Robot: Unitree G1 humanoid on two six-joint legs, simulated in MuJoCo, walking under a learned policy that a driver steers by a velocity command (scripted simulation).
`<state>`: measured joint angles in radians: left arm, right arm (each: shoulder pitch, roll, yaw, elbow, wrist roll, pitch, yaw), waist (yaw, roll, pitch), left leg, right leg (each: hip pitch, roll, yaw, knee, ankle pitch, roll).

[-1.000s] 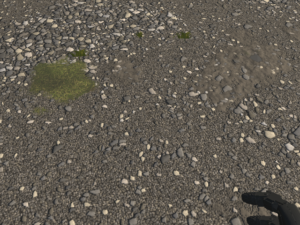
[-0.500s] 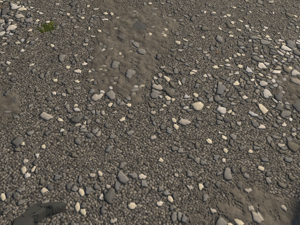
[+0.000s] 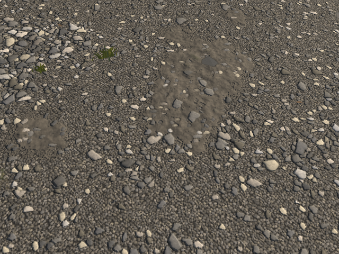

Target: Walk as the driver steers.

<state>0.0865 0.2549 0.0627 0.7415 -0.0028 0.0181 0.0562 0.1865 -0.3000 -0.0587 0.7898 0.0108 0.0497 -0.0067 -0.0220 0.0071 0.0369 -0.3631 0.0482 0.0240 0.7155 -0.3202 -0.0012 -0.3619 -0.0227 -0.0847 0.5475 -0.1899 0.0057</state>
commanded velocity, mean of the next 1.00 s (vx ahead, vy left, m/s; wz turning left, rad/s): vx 0.01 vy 0.00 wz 0.32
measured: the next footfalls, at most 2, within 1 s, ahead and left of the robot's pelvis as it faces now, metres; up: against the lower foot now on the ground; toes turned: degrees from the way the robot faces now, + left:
right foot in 0.60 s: +0.11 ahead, -0.11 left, +0.00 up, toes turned +21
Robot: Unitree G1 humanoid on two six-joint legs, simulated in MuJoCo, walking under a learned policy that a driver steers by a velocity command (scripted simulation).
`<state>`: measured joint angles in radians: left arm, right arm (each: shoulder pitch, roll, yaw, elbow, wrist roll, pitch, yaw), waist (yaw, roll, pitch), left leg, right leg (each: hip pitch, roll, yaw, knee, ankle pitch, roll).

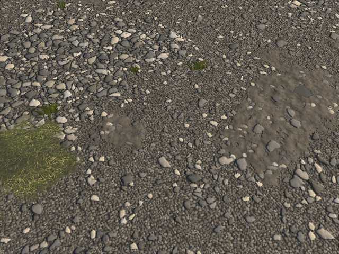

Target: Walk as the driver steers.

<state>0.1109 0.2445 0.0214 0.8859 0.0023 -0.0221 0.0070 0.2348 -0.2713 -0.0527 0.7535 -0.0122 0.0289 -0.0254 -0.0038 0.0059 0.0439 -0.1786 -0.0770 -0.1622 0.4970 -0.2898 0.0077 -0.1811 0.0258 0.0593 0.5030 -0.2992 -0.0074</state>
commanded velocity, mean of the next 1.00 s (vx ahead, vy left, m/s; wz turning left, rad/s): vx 0.31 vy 0.00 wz -0.04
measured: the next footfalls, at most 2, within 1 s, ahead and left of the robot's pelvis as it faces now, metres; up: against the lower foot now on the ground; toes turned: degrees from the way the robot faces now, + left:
left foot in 0.78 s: +0.09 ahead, +0.16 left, +0.00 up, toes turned +1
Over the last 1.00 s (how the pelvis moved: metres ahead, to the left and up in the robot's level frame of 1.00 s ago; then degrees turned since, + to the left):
0.06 -0.01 0.01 17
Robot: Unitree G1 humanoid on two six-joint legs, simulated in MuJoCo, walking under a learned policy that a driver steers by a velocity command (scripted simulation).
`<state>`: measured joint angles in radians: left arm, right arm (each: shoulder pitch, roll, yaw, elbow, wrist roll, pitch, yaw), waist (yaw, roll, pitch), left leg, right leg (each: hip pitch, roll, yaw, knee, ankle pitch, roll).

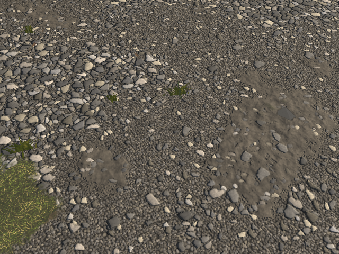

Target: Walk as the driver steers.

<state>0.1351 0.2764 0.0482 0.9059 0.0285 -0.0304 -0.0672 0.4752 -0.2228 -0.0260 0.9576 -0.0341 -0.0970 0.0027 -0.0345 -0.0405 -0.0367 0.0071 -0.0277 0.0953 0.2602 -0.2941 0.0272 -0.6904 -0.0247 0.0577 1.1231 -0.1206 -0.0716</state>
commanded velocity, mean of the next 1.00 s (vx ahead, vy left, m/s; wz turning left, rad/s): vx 0.97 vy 0.00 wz -0.23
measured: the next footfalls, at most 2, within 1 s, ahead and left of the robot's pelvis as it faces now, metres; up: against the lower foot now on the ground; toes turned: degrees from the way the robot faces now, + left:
right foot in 0.24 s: +0.35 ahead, -0.09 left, +0.00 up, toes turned -16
left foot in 0.70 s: +0.82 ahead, -0.17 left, +0.00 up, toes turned -22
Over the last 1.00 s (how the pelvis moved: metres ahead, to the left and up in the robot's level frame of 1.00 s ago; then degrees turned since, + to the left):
0.15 0.06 0.00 -4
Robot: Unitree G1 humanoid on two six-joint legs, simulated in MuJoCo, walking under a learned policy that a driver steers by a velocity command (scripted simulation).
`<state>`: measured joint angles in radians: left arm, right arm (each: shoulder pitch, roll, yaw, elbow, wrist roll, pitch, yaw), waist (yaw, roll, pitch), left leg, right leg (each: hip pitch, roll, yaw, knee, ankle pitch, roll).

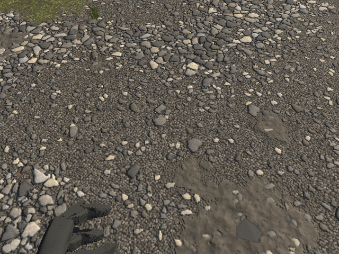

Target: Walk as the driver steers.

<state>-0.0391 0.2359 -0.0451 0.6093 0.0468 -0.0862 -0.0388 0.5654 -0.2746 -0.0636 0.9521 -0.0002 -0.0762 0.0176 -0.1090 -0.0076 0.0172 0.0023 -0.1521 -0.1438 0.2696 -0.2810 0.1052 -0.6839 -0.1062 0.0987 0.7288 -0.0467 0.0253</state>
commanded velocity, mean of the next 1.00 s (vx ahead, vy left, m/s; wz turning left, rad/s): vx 0.51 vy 0.00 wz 0.36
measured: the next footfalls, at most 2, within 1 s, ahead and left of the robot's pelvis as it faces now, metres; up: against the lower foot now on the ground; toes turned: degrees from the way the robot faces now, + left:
right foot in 0.12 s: +0.31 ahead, -0.17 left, +0.00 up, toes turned +9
left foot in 0.52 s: +0.62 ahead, +0.12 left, +0.00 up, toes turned +29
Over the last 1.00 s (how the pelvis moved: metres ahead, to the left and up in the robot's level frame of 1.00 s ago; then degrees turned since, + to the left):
0.86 -0.26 0.00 -12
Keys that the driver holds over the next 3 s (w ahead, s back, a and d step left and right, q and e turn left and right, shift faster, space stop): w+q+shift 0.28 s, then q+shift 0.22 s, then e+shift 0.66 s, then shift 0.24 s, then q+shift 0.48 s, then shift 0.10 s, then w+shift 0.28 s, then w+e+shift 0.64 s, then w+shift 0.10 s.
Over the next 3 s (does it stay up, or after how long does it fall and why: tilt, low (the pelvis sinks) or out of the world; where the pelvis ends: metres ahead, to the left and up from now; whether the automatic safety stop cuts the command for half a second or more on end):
stays up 1.18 0.19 -0.01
